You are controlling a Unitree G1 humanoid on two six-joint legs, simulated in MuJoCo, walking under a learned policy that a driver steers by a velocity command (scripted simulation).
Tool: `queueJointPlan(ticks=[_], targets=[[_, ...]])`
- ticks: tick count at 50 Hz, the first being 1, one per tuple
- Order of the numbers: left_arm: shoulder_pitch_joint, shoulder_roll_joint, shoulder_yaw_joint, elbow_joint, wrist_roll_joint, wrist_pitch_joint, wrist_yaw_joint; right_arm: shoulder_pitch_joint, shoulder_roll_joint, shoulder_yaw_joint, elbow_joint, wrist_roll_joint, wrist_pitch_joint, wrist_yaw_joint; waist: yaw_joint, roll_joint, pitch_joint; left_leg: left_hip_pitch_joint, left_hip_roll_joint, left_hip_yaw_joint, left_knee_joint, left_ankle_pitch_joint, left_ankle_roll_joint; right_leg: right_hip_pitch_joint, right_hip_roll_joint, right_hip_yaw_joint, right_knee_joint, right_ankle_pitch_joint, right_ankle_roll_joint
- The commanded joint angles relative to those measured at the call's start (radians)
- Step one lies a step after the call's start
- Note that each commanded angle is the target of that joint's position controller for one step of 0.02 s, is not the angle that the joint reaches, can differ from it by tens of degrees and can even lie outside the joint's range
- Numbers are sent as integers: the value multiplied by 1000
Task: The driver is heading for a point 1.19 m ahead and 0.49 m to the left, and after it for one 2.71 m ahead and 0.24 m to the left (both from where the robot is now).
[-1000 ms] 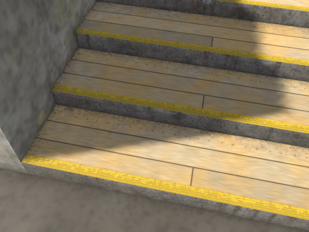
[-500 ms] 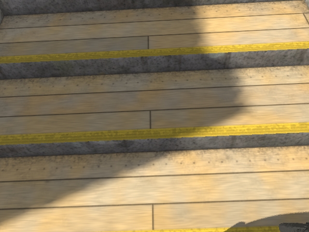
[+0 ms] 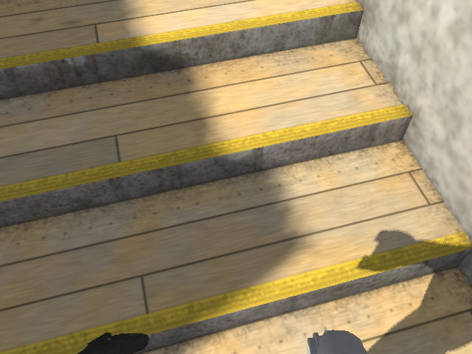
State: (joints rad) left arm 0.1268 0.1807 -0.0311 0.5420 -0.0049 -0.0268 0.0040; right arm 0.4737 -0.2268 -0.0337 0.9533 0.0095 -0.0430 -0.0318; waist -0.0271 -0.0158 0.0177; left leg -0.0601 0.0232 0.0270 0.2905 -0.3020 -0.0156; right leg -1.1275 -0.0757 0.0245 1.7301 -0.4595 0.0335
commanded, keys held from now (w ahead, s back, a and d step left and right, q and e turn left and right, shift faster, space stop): w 0.12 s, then w+q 0.88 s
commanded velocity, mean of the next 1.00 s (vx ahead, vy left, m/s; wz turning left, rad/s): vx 0.50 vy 0.00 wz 0.36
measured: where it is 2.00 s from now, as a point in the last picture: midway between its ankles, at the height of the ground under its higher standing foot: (149, 115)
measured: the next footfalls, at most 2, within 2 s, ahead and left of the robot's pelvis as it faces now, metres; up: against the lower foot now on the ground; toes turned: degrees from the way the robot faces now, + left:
right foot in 0.12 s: +0.26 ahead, -0.16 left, +0.10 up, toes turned -4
left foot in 0.70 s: +0.59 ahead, +0.10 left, +0.21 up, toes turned +20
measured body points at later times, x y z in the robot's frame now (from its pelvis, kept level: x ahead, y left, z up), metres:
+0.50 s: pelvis +0.29 -0.06 +0.10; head +0.28 -0.08 +0.55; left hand +0.22 +0.17 -0.03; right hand +0.49 -0.26 +0.00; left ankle +0.34 +0.09 -0.42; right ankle +0.22 -0.15 -0.64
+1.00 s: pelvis +0.57 +0.04 +0.21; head +0.57 +0.07 +0.66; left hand +0.70 +0.35 +0.16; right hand +0.72 -0.17 +0.09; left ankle +0.55 +0.09 -0.53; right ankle +0.72 -0.09 -0.39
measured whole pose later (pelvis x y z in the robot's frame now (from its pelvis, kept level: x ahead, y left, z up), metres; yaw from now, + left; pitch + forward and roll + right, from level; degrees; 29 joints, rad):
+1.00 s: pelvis +0.57 +0.04 +0.21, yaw +26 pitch +3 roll -1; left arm 0.02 0.23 -0.01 0.59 0.04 -0.12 -0.01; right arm 0.40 -0.22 -0.02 0.76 0.01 -0.06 0.02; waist -0.03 -0.03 -0.05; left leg -0.27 -0.13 -0.07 0.43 -0.21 0.12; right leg -0.86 -0.10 0.07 1.36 -0.13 -0.04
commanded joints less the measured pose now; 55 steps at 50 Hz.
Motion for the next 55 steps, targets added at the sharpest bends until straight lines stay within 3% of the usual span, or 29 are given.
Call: queueJointPlan(ticks=[1,2,4,5,6,7,8,9,10,12,14,17,21,27,30,32,34,35,36,37,38,39,41,43,46,49,52,54,55], targets=[[-148,-5,-43,-194,20,-42,-28,-106,-162,-22,-85,23,-14,-28,64,54,1,-371,156,-57,-306,232,185,402,-63,-105,-518,166,-24],[-188,19,-23,-186,18,-48,-28,-22,-191,-28,-65,24,-21,-23,21,64,-61,-368,158,-80,-311,416,210,619,18,-203,-574,193,-26],[14,97,27,-144,-5,-54,-27,-25,-289,-37,-45,11,-16,-7,156,231,-217,-30,208,-25,-56,1297,174,710,111,-214,-623,97,-95],[169,155,54,-103,-20,-45,-27,-44,-291,-39,-45,11,-4,0,238,258,-285,109,207,-16,134,1446,130,773,130,-173,-794,141,-134],[291,227,80,-54,-7,-33,-28,-54,-261,-36,-64,18,-5,0,272,203,-343,40,196,-59,359,1342,95,943,84,-6,-880,236,-169],[391,368,119,21,33,-29,-27,41,-84,1,-107,-2,-19,11,191,-325,-457,-337,-11,-83,798,448,40,1235,-208,553,-1166,238,-308],[422,315,103,34,42,-26,-15,114,-90,-6,-38,-27,-48,52,184,-328,-586,-432,-109,-281,1155,-3,43,1288,-312,953,-1399,139,-340],[305,256,84,36,27,-41,-22,44,-97,-30,-71,16,-54,71,137,-211,-416,-576,-97,-311,1386,-21,40,1129,-359,872,-1426,2,-323],[249,200,70,74,-2,-49,-26,-100,-75,-18,-137,30,-47,62,109,-131,-180,-683,-31,-186,1427,-31,61,955,-324,676,-1405,-87,-276],[185,81,43,157,20,-68,-34,-185,-41,-4,-205,15,-24,46,28,-52,-10,-705,58,-152,1367,78,105,735,-214,318,-1373,41,-187],[155,17,39,212,25,-79,-34,-158,-9,5,-217,23,0,43,-9,-92,0,-693,46,-186,1329,158,118,728,-175,146,-1437,187,-159],[155,65,57,253,25,-90,-24,-162,-46,-6,-216,20,21,32,-17,-46,0,-736,46,-162,1193,219,87,818,-165,-24,-1532,367,-156],[269,79,56,324,39,-68,0,-220,-10,0,-243,20,42,41,24,-51,26,-959,14,-123,1373,175,59,980,-189,-96,-1538,417,-185],[355,97,48,356,48,-25,43,-454,30,42,-398,11,27,53,62,-33,118,-1334,32,-63,1462,59,38,1175,-226,-132,-1522,418,-155],[317,170,62,340,31,-5,80,-554,53,77,-489,7,15,91,46,-11,101,-1100,98,66,1076,46,48,1069,-210,-239,-1615,473,-138],[318,233,75,340,10,-24,73,-572,26,57,-490,3,7,98,43,-52,41,-682,-15,228,892,-11,100,991,-224,-283,-1603,1092,-169],[298,318,93,336,2,-25,64,-393,-37,19,-457,9,7,95,-67,-215,-74,-544,-115,256,803,-82,167,1187,-267,-285,-1348,1850,-178],[218,342,99,307,-4,-18,55,-180,-129,-26,-400,14,4,93,-176,-244,-160,-366,-164,216,602,-11,219,1228,-228,-288,-1107,1959,-158],[262,306,93,282,-12,-31,58,-77,-230,-70,-381,7,15,84,-211,-211,-259,-39,-115,-63,499,63,266,1015,-184,-222,-824,1580,-102],[325,100,41,210,17,-63,23,-90,-331,-94,-355,2,22,65,-59,249,-368,216,176,-759,208,-201,449,591,103,-135,-399,231,-23],[237,192,70,204,19,-109,-17,-83,-247,-71,-373,-32,10,46,-93,152,-499,225,240,-1025,26,-274,428,558,131,176,-207,144,-68],[140,196,82,151,-21,-117,-32,-97,-182,-46,-356,-34,-9,49,-72,96,-332,127,233,-929,-3,-291,356,453,112,162,-147,180,-82],[55,107,63,115,-6,-123,-17,-140,-96,-25,-315,-11,-34,64,1,-48,-85,-158,158,-680,46,-77,311,394,63,108,-98,175,-106],[92,95,54,90,3,-105,-17,-183,-32,-4,-301,-20,-45,72,76,13,-63,-265,76,-493,23,44,302,386,31,102,-4,169,-136],[77,91,35,64,26,-89,-22,-201,-75,-13,-282,9,-43,61,109,-20,-13,-294,21,-334,-9,127,278,284,-21,53,-208,246,-110],[-67,117,37,25,58,-92,-9,-150,-107,-16,-272,-3,-43,41,56,13,-28,-322,6,-300,-60,321,258,328,-10,-26,-476,412,-51],[-121,63,21,9,32,-84,-8,-14,-112,-15,-235,-8,-25,23,-3,118,-89,-69,72,-402,6,342,279,131,7,-33,-363,387,-2],[-170,62,25,-15,8,-87,-13,96,-100,-13,-214,5,0,19,-47,89,-70,204,128,-508,58,266,302,-175,13,-2,-192,218,13],[-235,31,11,-41,18,-98,-16,180,-81,-7,-193,12,9,19,-92,72,-65,329,146,-557,80,276,313,-303,19,-10,-95,132,15]])
Over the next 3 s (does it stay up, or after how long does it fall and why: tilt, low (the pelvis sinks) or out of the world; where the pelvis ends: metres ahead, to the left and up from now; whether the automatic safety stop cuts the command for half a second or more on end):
stays up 1.19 0.60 0.40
